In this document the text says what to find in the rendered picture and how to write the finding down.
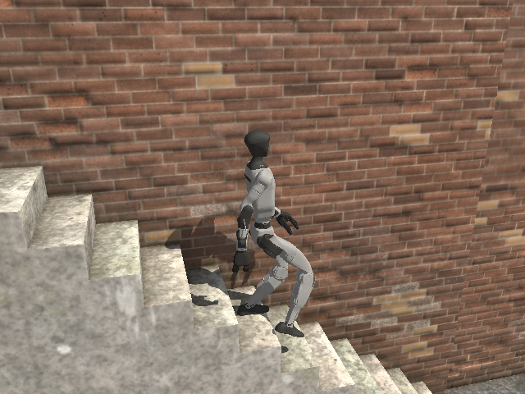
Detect stairs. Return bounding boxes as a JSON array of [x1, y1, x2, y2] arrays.
[[0, 166, 432, 394]]

